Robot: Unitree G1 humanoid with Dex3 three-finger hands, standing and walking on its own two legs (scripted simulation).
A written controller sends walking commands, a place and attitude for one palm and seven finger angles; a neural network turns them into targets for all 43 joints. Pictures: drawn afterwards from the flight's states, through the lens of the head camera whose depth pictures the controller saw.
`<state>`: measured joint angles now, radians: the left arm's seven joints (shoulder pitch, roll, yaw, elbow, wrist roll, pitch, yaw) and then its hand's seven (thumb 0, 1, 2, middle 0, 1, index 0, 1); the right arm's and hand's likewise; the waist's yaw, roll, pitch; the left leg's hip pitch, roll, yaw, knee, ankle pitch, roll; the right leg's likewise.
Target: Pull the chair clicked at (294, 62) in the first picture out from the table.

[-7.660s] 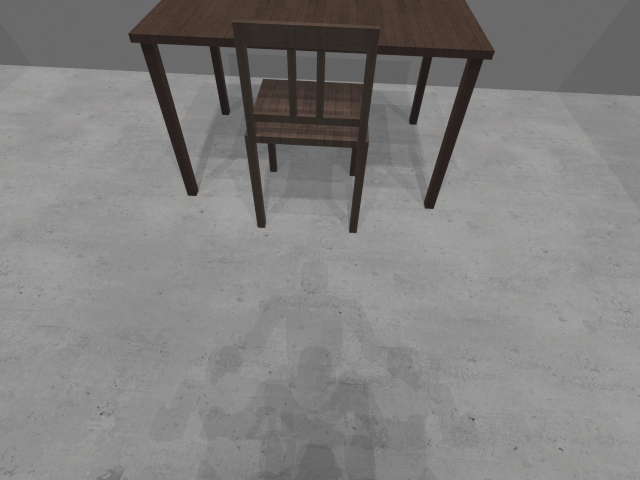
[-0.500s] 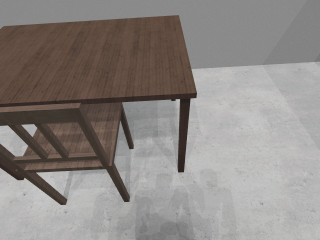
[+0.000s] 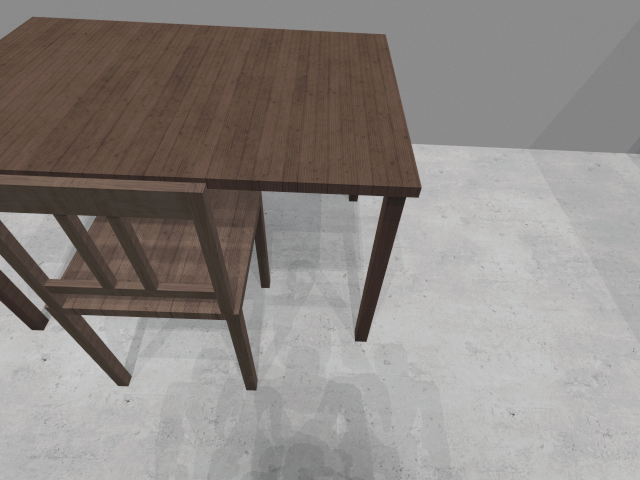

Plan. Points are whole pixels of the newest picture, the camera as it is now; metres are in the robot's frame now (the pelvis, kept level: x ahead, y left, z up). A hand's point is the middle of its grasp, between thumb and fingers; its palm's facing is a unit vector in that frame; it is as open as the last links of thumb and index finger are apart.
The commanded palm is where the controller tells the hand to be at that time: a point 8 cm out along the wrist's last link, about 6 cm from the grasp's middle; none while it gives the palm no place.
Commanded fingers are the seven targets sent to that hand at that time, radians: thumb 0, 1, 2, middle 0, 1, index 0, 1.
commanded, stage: come to a stop and stand still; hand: left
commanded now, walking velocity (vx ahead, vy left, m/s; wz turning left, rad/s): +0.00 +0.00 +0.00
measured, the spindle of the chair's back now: (88, 251) +0.49 +0.48 -0.11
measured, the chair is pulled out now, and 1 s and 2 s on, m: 0.00 0.00 0.00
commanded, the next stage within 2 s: look again from close up in 0.36 s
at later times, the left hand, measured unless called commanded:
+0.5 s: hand out of the picture +0.01 +0.18 -0.18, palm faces +0.01 -0.98 -0.19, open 7.4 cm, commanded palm none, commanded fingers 0.00 0.90 0.90 -0.20 -0.30 -0.20 -0.30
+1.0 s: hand out of the picture +0.02 +0.18 -0.17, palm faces +0.00 -0.97 -0.23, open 7.3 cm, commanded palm none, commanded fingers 0.00 0.90 0.90 -0.20 -0.30 -0.20 -0.30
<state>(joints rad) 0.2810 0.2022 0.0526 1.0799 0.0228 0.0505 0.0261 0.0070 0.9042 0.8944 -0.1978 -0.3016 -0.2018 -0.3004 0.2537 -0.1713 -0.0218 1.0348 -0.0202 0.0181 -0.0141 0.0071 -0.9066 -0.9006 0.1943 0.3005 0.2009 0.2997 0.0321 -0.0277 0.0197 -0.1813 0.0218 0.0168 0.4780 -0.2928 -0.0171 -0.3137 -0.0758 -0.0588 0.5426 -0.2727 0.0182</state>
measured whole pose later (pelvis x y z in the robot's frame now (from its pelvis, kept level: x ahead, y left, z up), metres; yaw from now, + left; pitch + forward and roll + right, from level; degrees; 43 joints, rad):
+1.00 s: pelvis +0.01 +0.00 +0.00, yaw -1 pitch -2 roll +1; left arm 0.26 0.14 0.00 1.12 0.02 -0.01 0.03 0.01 0.91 0.89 -0.20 -0.30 -0.20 -0.30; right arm 0.31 -0.16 0.02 1.09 -0.02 -0.02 -0.03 0.01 -0.91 -0.90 0.20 0.30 0.20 0.30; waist 0.00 0.04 0.03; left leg -0.13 0.02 0.04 0.46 -0.31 -0.02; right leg -0.24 -0.04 -0.03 0.53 -0.26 0.01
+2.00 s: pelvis +0.03 +0.00 -0.01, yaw +1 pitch +0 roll +0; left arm 0.32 0.14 0.05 1.08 0.03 0.01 0.02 0.01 0.91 0.89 -0.20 -0.30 -0.20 -0.30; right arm 0.36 -0.14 0.00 1.10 -0.03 0.00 -0.01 0.01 -0.91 -0.90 0.20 0.30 0.20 0.30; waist 0.02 -0.01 0.03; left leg -0.19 0.03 0.01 0.58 -0.39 -0.02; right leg -0.27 -0.05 -0.08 0.61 -0.33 -0.01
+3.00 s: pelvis +0.06 +0.05 +0.00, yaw +0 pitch -1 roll +0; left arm 0.28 0.17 0.00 1.05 0.02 0.00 0.03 0.01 0.91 0.89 -0.20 -0.30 -0.20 -0.30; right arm 0.28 -0.19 0.01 1.01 -0.02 -0.01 -0.01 0.00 -0.93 -0.90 0.20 0.30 0.20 0.30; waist 0.01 0.02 0.01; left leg -0.19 -0.03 0.09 0.44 -0.24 0.05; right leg -0.23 -0.06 -0.07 0.48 -0.23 0.01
